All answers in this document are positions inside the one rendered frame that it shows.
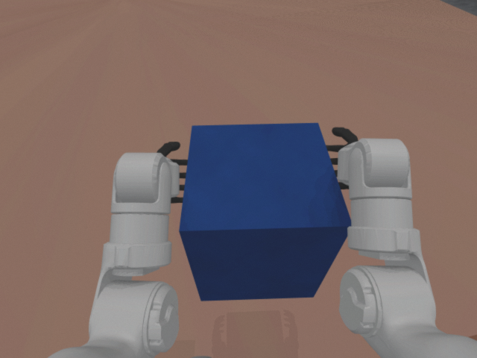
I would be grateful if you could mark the robot right forearm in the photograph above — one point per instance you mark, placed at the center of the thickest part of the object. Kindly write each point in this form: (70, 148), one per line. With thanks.
(378, 174)

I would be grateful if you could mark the right robot hand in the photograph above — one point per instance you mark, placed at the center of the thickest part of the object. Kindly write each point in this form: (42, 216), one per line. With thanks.
(347, 135)

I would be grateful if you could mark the robot left forearm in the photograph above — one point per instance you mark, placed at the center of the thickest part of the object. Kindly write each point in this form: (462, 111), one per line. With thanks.
(143, 185)

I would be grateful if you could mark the left robot hand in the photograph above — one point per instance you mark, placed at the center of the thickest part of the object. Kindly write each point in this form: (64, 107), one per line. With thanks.
(165, 150)

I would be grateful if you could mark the right robot upper arm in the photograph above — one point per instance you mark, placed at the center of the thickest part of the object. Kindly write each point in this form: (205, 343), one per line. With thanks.
(393, 309)

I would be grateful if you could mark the left robot upper arm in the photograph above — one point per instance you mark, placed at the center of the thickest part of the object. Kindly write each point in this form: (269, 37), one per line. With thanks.
(131, 319)

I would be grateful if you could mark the carton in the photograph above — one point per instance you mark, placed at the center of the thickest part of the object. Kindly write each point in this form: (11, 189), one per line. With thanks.
(263, 215)

